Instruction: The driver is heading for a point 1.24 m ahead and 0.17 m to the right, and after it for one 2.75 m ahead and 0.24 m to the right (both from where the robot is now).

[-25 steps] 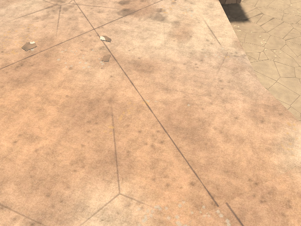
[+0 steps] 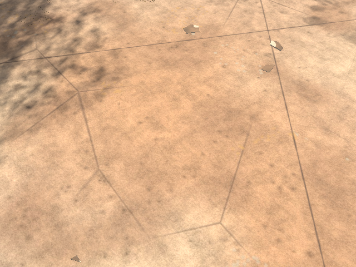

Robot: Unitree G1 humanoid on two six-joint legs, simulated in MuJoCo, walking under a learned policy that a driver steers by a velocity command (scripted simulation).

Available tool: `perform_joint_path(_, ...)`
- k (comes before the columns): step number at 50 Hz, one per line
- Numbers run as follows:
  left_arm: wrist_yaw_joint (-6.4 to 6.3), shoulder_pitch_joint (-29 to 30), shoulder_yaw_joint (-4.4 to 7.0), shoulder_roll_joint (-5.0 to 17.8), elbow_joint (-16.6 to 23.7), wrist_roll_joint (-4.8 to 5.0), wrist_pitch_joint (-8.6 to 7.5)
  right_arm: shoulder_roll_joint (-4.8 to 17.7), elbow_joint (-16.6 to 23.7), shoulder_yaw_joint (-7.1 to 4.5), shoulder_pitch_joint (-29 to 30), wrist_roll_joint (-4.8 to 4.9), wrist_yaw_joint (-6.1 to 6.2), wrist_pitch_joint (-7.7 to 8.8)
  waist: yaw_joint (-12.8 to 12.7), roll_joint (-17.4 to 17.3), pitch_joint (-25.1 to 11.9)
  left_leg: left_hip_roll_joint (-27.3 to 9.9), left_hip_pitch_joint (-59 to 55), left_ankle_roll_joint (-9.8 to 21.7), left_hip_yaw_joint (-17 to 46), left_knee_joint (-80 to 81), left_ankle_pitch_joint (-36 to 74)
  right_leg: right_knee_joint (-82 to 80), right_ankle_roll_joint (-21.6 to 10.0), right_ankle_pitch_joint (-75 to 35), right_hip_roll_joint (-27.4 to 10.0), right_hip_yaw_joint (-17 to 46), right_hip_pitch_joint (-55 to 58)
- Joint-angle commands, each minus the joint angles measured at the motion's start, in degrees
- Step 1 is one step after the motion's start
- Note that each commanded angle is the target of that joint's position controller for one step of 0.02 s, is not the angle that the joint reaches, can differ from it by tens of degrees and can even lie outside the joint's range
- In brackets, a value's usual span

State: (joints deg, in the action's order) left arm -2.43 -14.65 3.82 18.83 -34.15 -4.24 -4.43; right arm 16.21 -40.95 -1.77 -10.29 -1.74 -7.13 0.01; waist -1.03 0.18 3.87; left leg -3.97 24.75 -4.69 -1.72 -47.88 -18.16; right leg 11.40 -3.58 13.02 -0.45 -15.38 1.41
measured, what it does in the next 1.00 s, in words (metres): walks ahead, turning right: left foot, then right foot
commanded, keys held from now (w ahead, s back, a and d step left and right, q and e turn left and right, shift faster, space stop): q+shift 0.10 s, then shift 0.12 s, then e+shift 0.34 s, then w+e+shift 0.44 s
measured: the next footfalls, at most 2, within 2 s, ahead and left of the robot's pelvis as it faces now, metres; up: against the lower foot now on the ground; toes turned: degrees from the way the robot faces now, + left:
left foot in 0.22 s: +0.04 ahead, +0.19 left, +0.00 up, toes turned +13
right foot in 0.94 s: +0.30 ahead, -0.13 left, +0.00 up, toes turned -23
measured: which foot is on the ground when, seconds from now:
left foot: up 0.00-0.20, down 0.22-0.96, up 0.98-1.00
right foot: down 0.00-0.24, up 0.26-0.92, down 0.94-1.00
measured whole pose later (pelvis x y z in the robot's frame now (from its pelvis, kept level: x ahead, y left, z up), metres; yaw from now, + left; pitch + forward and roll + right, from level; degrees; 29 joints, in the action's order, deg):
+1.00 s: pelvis +0.20 -0.03 -0.05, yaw -19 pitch +0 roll +1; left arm 2.3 -6.1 4.4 18.0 -41.4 0.4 1.0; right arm 17.3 -52.7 -4.1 -24.6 -1.5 -0.6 1.0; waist 1.5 -0.4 4.9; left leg -13.0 1.2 -4.7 -12.7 -56.8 -27.4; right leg 48.0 -8.3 17.1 1.2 -5.9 -30.3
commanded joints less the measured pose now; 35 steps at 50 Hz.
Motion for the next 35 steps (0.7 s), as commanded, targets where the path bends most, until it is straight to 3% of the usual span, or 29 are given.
perform_joint_path(1,-0.41,-1.2,4.06,11.1,3.6,-0.72,-0.85,5.5,4.3,-1.5,1.2,-0.22,-0.52,0.02,-0.4,5.7,-2.2,-1.3,3.3,1.1,-0.8,2.8,-0.9,0.4,-13.7,-43.9,-20.4,4.3,7.5)
perform_joint_path(5,-1.55,-0.5,4.78,12.2,4.0,-1.19,-0.72,5.1,4.2,-1.76,2.3,0.57,-1.41,-0.45,-0.2,6.0,-2.3,-0.6,-1.1,1.6,-1.7,7.1,-1.4,1.5,-11.8,-43.9,-20.9,-0.1,8.7)
perform_joint_path(8,-1.48,-2.1,5.28,13.2,2.6,-0.37,0.66,5.9,3.9,-2.36,3.6,0.97,-0.79,0.21,-0.3,6.4,-2.2,1.4,-3.1,2.2,-1.7,14.0,0.0,4.0,-9.7,-44.0,-20.8,-0.5,10.5)
perform_joint_path(10,-0.85,-0.2,4.84,12.5,2.1,0.51,1.77,7.8,2.7,-3.43,1.8,1.57,0.06,1.1,2.6,5.4,-3.1,4.3,-9.0,4.8,-2.7,24.8,10.5,8.4,-6.6,-41.4,-18.8,-1.4,8.6)
perform_joint_path(11,0.15,-0.8,4.15,11.1,1.3,1.25,2.28,9.3,1.7,-4.12,-0.2,2.01,1.09,1.81,4.4,3.6,-5.3,6.1,-15.9,7.9,-2.9,31.0,23.3,12.3,-3.8,-39.4,-16.4,-1.7,5.4)
perform_joint_path(12,1.31,-2.7,2.78,7.3,1.3,1.16,2.74,12.3,1.1,-5.21,-4.5,1.5,2.79,2.31,5.4,-0.3,-12.5,1.1,-31.5,14.3,2.4,26.4,46.1,20.4,1.7,-28.5,-11.4,-3.4,-5.2)
perform_joint_path(13,1.94,-4.0,0.29,0.0,4.0,-0.89,2.37,17.5,-0.2,-6.28,-12.3,0.69,5.1,2.14,6.1,-9.3,-22.9,-13.3,-53.4,27.5,20.0,20.8,69.3,33.2,8.0,20.7,-4.5,-2.4,-26.1)
perform_joint_path(14,3.25,-0.1,-0.22,0.8,3.2,-0.66,1.29,14.7,-2.0,-6.25,-16.9,-1.61,6.56,3.58,10.0,-0.4,-17.8,-16.3,-52.7,27.1,22.0,20.8,61.7,38.6,7.5,29.0,-4.4,9.5,-36.3)
perform_joint_path(15,3.91,4.2,-0.25,1.6,2.9,-0.41,0.38,14.2,-2.4,-6.61,-14.2,-1.61,7.23,5.62,9.5,-4.2,-8.0,-15.5,-42.6,24.1,17.5,22.4,57.6,43.8,6.9,30.1,-5.9,12.2,-40.9)
perform_joint_path(16,3.58,1.7,1.23,5.8,0.7,0.12,-0.06,11.3,-1.2,-5.82,-8.8,0.21,6.98,6.16,6.8,-7.3,-7.9,-14.7,-35.7,22.9,14.3,24.6,52.1,47.1,6.9,30.8,-7.5,13.0,-38.2)
perform_joint_path(17,3.44,-0.7,1.7,7.0,-1.0,0.85,-0.13,8.7,0.5,-4.68,-4.5,2.12,6.47,6.04,4.3,-9.0,-6.7,-13.4,-27.6,21.2,11.5,27.6,47.6,47.5,7.0,28.5,-7.9,14.3,-33.1)
perform_joint_path(18,3.7,-2.7,1.3,5.9,-2.1,1.57,-0.11,9.3,1.8,-4.44,-0.8,2.84,6.01,5.59,1.4,-9.4,-4.2,-12.3,-18.2,19.5,8.0,31.4,43.2,48.5,7.0,23.9,-7.4,14.8,-26.9)
perform_joint_path(19,4.25,-5.5,1.47,5.9,-3.7,2.02,0.11,9.6,3.8,-4.25,3.7,2.19,5.76,5.24,-1.3,-7.8,-3.6,-11.1,-10.1,18.1,4.7,33.7,41.0,50.6,7.4,16.9,-6.0,14.6,-20.3)
perform_joint_path(20,4.66,-6.2,1.72,6.4,-3.9,2.24,0.26,11.5,5.9,-5.03,6.8,1.19,6.42,5.07,-2.2,-7.1,-4.0,-11.0,-7.1,18.6,2.5,35.2,39.9,53.4,7.4,12.8,-4.1,13.7,-18.1)
perform_joint_path(21,5.24,-6.2,1.52,6.3,-4.0,2.24,0.3,12.4,6.4,-5.46,7.2,0.35,7.19,4.97,-2.0,-6.0,-3.9,-11.5,-6.8,19.4,1.2,36.7,36.5,54.5,7.2,10.6,-3.7,14.0,-18.5)
perform_joint_path(23,6.1,-5.0,0.69,4.8,-3.8,2.5,0.52,10.8,6.1,-5.13,4.9,-0.74,8.31,4.93,-0.4,-4.2,-1.9,-13.6,-12.1,19.8,1.0,38.5,26.8,51.6,6.9,7.2,-5.5,17.3,-24.1)
perform_joint_path(25,6.37,-2.7,-0.11,3.4,-3.3,2.56,1.22,9.8,5.5,-4.97,1.6,-0.98,9.03,5.03,1.8,-3.5,-0.3,-15.5,-20.7,20.0,0.5,39.2,23.1,44.9,7.2,4.6,-7.3,19.1,-30.6)
perform_joint_path(28,7.07,0.2,-1.35,1.2,-2.6,1.59,2.88,10.8,5.3,-5.72,-2.3,-0.86,9.58,5.25,4.2,-3.4,-0.1,-15.8,-28.6,20.7,-2.7,39.2,26.7,35.6,7.3,4.0,-7.6,16.4,-33.2)
perform_joint_path(30,7.51,0.7,-1.83,0.8,-3.4,0.91,3.37,9.2,3.6,-5.16,-7.8,-1.79,9.08,4.8,6.7,-4.4,1.2,-18.8,-33.0,21.2,-0.6,43.7,9.8,33.6,5.9,3.0,-7.7,16.6,-37.1)
perform_joint_path(32,7.33,0.9,-1.41,1.3,-4.6,0.9,2.79,7.2,2.0,-4.12,-10.4,-2.47,8.53,4.76,6.7,-5.1,3.3,-21.3,-38.6,20.4,2.4,46.0,-3.1,33.3,4.3,1.1,-7.2,18.1,-44.3)
perform_joint_path(35,7.28,3.2,-2.06,-1.2,-5.5,1.0,1.89,5.1,0.1,-2.72,-10.8,-3.86,8.32,5.92,5.8,-5.4,3.0,-20.1,-42.1,18.2,-1.9,45.6,-4.3,35.9,2.6,-1.3,-6.1,18.7,-49.1)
